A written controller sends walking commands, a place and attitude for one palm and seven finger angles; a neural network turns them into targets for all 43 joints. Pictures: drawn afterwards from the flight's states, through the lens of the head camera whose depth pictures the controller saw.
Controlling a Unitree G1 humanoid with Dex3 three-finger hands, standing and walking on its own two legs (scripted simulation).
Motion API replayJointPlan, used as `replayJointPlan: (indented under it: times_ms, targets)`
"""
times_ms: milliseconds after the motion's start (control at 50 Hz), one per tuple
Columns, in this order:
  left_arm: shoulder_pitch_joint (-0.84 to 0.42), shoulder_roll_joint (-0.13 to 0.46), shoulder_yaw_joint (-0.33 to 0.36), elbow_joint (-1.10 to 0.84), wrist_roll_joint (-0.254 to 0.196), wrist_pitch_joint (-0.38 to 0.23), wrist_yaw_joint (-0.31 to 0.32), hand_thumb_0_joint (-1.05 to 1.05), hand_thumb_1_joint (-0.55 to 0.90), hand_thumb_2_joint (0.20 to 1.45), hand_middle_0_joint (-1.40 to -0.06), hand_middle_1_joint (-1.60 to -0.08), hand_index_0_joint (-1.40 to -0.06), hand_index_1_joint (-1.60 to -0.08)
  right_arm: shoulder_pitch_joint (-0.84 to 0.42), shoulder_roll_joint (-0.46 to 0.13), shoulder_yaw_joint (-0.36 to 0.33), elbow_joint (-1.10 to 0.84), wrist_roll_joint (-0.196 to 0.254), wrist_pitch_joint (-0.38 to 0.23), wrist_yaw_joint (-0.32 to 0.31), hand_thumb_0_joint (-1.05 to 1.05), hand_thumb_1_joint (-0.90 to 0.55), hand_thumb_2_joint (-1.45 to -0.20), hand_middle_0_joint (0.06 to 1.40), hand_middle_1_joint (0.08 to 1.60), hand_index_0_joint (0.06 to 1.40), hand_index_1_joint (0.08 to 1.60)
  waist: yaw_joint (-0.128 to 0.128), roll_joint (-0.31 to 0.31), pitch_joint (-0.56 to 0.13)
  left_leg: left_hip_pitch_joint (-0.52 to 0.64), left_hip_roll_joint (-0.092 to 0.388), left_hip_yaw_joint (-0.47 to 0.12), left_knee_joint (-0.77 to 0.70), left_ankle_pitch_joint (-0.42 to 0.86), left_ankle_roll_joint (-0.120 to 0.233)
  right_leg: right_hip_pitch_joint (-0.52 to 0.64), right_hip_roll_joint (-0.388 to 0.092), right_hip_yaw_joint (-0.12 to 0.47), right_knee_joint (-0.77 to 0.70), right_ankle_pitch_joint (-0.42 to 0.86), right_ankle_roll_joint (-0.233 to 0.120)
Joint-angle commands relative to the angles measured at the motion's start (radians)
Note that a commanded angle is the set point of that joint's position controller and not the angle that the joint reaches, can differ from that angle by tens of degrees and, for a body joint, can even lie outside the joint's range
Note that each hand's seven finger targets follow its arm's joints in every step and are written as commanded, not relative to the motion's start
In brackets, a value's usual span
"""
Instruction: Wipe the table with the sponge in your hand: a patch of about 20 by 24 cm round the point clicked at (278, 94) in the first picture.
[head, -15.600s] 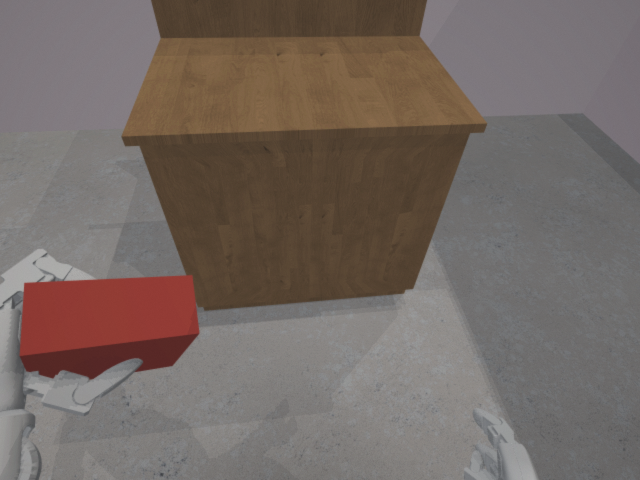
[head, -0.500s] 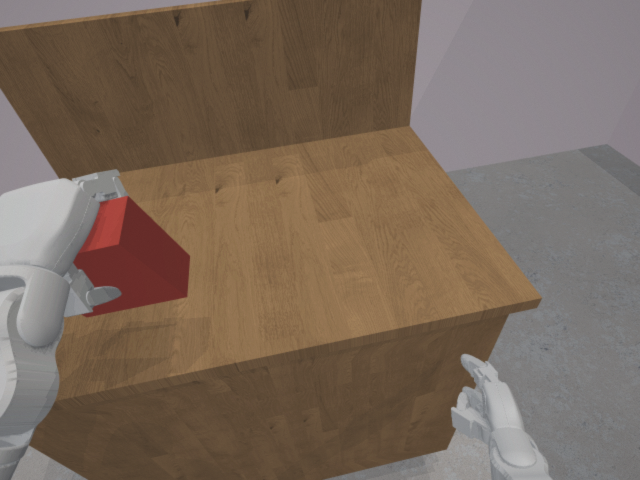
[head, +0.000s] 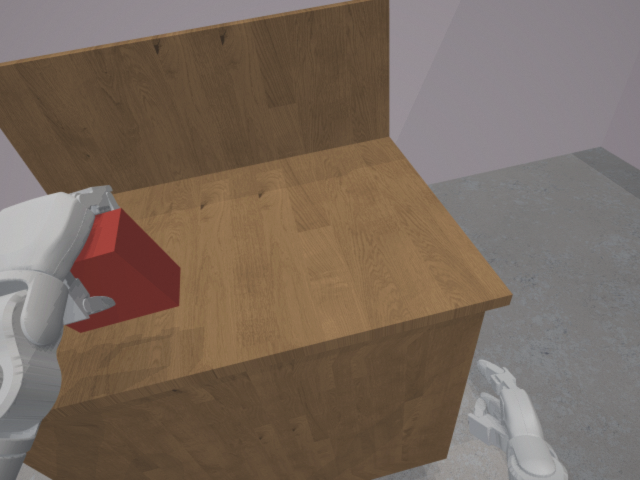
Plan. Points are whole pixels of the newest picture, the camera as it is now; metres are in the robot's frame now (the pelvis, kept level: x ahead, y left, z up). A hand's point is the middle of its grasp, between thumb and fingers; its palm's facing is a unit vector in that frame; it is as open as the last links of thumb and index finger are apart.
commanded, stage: move the sponge above the wiping area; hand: left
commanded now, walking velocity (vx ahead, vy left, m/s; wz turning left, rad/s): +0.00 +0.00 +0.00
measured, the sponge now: (111, 284) +0.25 +0.30 +0.17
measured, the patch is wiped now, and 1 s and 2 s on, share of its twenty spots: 0.00 0.00 0.00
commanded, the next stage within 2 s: none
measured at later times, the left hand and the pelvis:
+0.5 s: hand (86, 276) +0.24 +0.31 +0.19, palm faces +0.21 -0.11 -0.97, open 9.8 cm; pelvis +0.01 +0.02 +0.00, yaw +0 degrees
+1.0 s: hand (107, 289) +0.25 +0.31 +0.16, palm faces +0.08 -0.08 -0.99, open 9.8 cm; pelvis +0.01 +0.02 +0.00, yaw +1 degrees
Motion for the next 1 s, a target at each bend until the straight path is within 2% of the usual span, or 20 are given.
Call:
replayJointPlan:
  times_ms: [0, 60, 160, 180, 200, 260, 280, 300, 380, 440, 520, 580, 640, 680, 720, 780, 800, 900, 940, 980]
  targets:
    - [-0.134, 0.161, 0.069, -0.133, 0.007, -0.003, -0.003, 0.0, 0.1, 1.3, -1.2, -1.6, -1.2, -1.6, -0.242, -0.066, -0.021, -0.218, 0.007, -0.065, -0.006, 0.0, -0.9, -0.9, 0.2, 0.3, 0.2, 0.3, 0.004, -0.144, -0.087, 0.011, -0.064, 0.06, -0.039, 0.001, 0.065, -0.044, -0.028, 0.041, -0.156, -0.027, -0.002]
    - [-0.153, 0.223, 0.104, -0.2, 0.031, -0.018, -0.001, 0.0, 0.1, 1.3, -1.2, -1.6, -1.2, -1.6, -0.234, -0.068, -0.024, -0.226, -0.001, -0.068, -0.014, 0.0, -0.9, -0.9, 0.2, 0.3, 0.2, 0.3, 0.008, -0.136, -0.123, 0.028, -0.071, 0.056, -0.042, 0.008, 0.072, -0.028, -0.027, 0.041, -0.141, -0.016, -0.001]
    - [-0.23, 0.327, 0.198, -0.267, 0.09, -0.045, 0.044, 0.0, 0.1, 1.3, -1.2, -1.6, -1.2, -1.6, -0.216, -0.061, -0.029, -0.215, -0.02, -0.076, -0.007, 0.0, -0.9, -0.9, 0.2, 0.3, 0.2, 0.3, 0.031, -0.056, -0.218, 0.07, -0.081, 0.051, -0.036, 0.126, 0.069, 0.035, -0.017, 0.04, -0.11, 0.097, -0.022]
    - [-0.26, 0.364, 0.233, -0.286, 0.104, -0.044, 0.056, 0.0, 0.1, 1.3, -1.2, -1.6, -1.2, -1.6, -0.242, -0.062, -0.027, -0.21, -0.019, -0.082, -0.004, 0.0, -0.9, -0.9, 0.2, 0.3, 0.2, 0.3, 0.037, -0.019, -0.229, 0.08, -0.084, 0.044, -0.032, 0.134, 0.065, 0.039, -0.002, 0.069, -0.111, 0.095, -0.036]
    - [-0.266, 0.297, 0.178, -0.272, 0.098, -0.047, 0.065, 0.0, 0.1, 1.3, -1.2, -1.6, -1.2, -1.6, -0.221, -0.052, -0.026, -0.21, -0.022, -0.081, -0.002, 0.0, -0.9, -0.9, 0.2, 0.3, 0.2, 0.3, 0.027, -0.037, -0.229, 0.083, -0.081, 0.055, -0.03, 0.157, 0.068, 0.045, -0.012, 0.032, -0.107, 0.123, -0.03]
    - [-0.207, 0.28, 0.197, -0.226, 0.072, -0.042, 0.082, 0.0, 0.1, 1.3, -1.2, -1.6, -1.2, -1.6, -0.206, -0.055, -0.037, -0.188, -0.015, -0.068, 0.011, 0.0, -0.9, -0.9, 0.2, 0.3, 0.2, 0.3, 0.027, -0.05, -0.201, 0.088, -0.072, 0.053, -0.042, 0.165, 0.06, 0.036, -0.012, 0.028, -0.121, 0.144, -0.027]
    - [-0.209, 0.259, 0.186, -0.226, 0.064, -0.031, 0.077, 0.0, 0.1, 1.3, -1.2, -1.6, -1.2, -1.6, -0.244, -0.052, -0.028, -0.194, -0.008, -0.073, 0.013, 0.0, -0.9, -0.9, 0.2, 0.3, 0.2, 0.3, 0.03, -0.037, -0.184, 0.084, -0.075, 0.041, -0.046, 0.152, 0.056, 0.028, 0.001, 0.048, -0.123, 0.124, -0.037]
    - [-0.198, 0.203, 0.135, -0.201, 0.046, -0.028, 0.07, 0.0, 0.1, 1.3, -1.2, -1.6, -1.2, -1.6, -0.221, -0.052, -0.031, -0.193, -0.013, -0.069, 0.013, 0.0, -0.9, -0.9, 0.2, 0.3, 0.2, 0.3, 0.018, -0.08, -0.161, 0.072, -0.063, 0.056, -0.051, 0.135, 0.06, 0.021, -0.013, 0.006, -0.125, 0.126, -0.022]
    - [-0.131, 0.166, 0.107, -0.162, 0.035, 0.0, 0.039, 0.0, 0.1, 1.3, -1.2, -1.6, -1.2, -1.6, -0.247, -0.055, -0.021, -0.201, 0.005, -0.06, 0.008, 0.0, -0.9, -0.9, 0.2, 0.3, 0.2, 0.3, 0.011, -0.096, -0.103, 0.041, -0.059, 0.038, -0.082, 0.054, 0.056, -0.012, 0.001, 0.018, -0.136, 0.057, -0.022]
    - [-0.116, 0.127, 0.049, -0.218, 0.033, -0.003, 0.027, 0.0, 0.1, 1.3, -1.2, -1.6, -1.2, -1.6, -0.229, -0.06, -0.022, -0.212, -0.003, -0.054, 0.003, 0.0, -0.9, -0.9, 0.2, 0.3, 0.2, 0.3, 0.005, -0.078, -0.123, 0.047, -0.052, 0.033, -0.103, 0.029, 0.061, 0.006, -0.008, -0.026, -0.127, 0.071, -0.015]
    - [-0.204, 0.193, 0.079, -0.228, 0.089, -0.005, 0.038, 0.0, 0.1, 1.3, -1.2, -1.6, -1.2, -1.6, -0.219, -0.059, -0.018, -0.203, -0.013, -0.061, -0.006, 0.0, -0.9, -0.9, 0.2, 0.3, 0.2, 0.3, 0.003, -0.075, -0.171, 0.065, -0.054, 0.027, -0.103, 0.043, 0.064, 0.022, 0.001, -0.016, -0.118, 0.061, -0.023]
    - [-0.304, 0.27, 0.124, -0.282, 0.139, -0.015, 0.056, 0.0, 0.1, 1.3, -1.2, -1.6, -1.2, -1.6, -0.248, -0.057, -0.011, -0.205, -0.018, -0.064, -0.007, 0.0, -0.9, -0.9, 0.2, 0.3, 0.2, 0.3, 0.015, 0.01, -0.207, 0.081, -0.062, 0.013, -0.105, 0.067, 0.063, 0.053, 0.02, 0.017, -0.111, 0.066, -0.042]
    - [-0.29, 0.225, 0.094, -0.224, 0.145, -0.031, 0.075, 0.0, 0.1, 1.3, -1.2, -1.6, -1.2, -1.6, -0.215, -0.052, -0.019, -0.179, -0.027, -0.059, 0.004, 0.0, -0.9, -0.9, 0.2, 0.3, 0.2, 0.3, 0.016, 0.03, -0.214, 0.099, -0.062, 0.016, -0.107, 0.117, 0.06, 0.061, 0.013, -0.018, -0.12, 0.096, -0.043]
    - [-0.3, 0.24, 0.117, -0.214, 0.143, -0.021, 0.078, 0.0, 0.1, 1.3, -1.2, -1.6, -1.2, -1.6, -0.241, -0.047, -0.015, -0.183, -0.018, -0.062, 0.009, 0.0, -0.9, -0.9, 0.2, 0.3, 0.2, 0.3, 0.025, 0.037, -0.213, 0.097, -0.064, 0.008, -0.106, 0.116, 0.057, 0.065, 0.024, 0.015, -0.117, 0.096, -0.054]
    - [-0.255, 0.185, 0.082, -0.158, 0.115, -0.014, 0.073, 0.0, 0.1, 1.3, -1.2, -1.6, -1.2, -1.6, -0.222, -0.045, -0.017, -0.169, -0.018, -0.053, 0.016, 0.0, -0.9, -0.9, 0.2, 0.3, 0.2, 0.3, 0.018, -0.016, -0.192, 0.087, -0.059, 0.024, -0.109, 0.128, 0.055, 0.057, 0.007, -0.025, -0.128, 0.108, -0.039]
    - [-0.2, 0.176, 0.088, -0.128, 0.095, 0.011, 0.05, 0.0, 0.1, 1.3, -1.2, -1.6, -1.2, -1.6, -0.244, -0.051, -0.016, -0.182, -0.004, -0.044, 0.014, 0.0, -0.9, -0.9, 0.2, 0.3, 0.2, 0.3, 0.017, -0.047, -0.154, 0.066, -0.058, 0.019, -0.112, 0.078, 0.055, 0.035, 0.017, 0.005, -0.136, 0.079, -0.04]
    - [-0.209, 0.128, 0.036, -0.111, 0.086, 0.013, 0.039, 0.0, 0.1, 1.3, -1.2, -1.6, -1.2, -1.6, -0.232, -0.055, -0.014, -0.183, -0.006, -0.039, 0.013, 0.0, -0.9, -0.9, 0.2, 0.3, 0.2, 0.3, 0.006, -0.07, -0.148, 0.053, -0.056, 0.033, -0.114, 0.057, 0.056, 0.028, 0.003, -0.026, -0.139, 0.072, -0.029]
    - [-0.232, 0.153, 0.028, -0.103, 0.113, 0.013, 0.016, 0.0, 0.1, 1.3, -1.2, -1.6, -1.2, -1.6, -0.224, -0.065, -0.014, -0.195, -0.003, -0.038, 0.003, 0.0, -0.9, -0.9, 0.2, 0.3, 0.2, 0.3, -0.002, -0.091, -0.156, 0.043, -0.062, 0.037, -0.102, 0.024, 0.065, 0.017, 0.003, -0.02, -0.135, 0.039, -0.026]
    - [-0.278, 0.201, 0.052, -0.056, 0.137, 0.003, 0.014, 0.0, 0.1, 1.3, -1.2, -1.6, -1.2, -1.6, -0.206, -0.076, -0.019, -0.18, -0.009, -0.034, -0.003, 0.0, -0.9, -0.9, 0.2, 0.3, 0.2, 0.3, -0.01, -0.102, -0.153, 0.047, -0.066, 0.036, -0.097, 0.031, 0.067, 0.013, 0.004, -0.014, -0.142, 0.036, -0.026]
    - [-0.336, 0.264, 0.092, -0.099, 0.169, -0.01, 0.018, 0.0, 0.1, 1.3, -1.2, -1.6, -1.2, -1.6, -0.226, -0.072, -0.016, -0.188, -0.009, -0.041, -0.005, 0.0, -0.9, -0.9, 0.2, 0.3, 0.2, 0.3, 0.0, -0.056, -0.187, 0.062, -0.074, 0.031, -0.086, 0.044, 0.069, 0.024, 0.013, 0.018, -0.136, 0.031, -0.037]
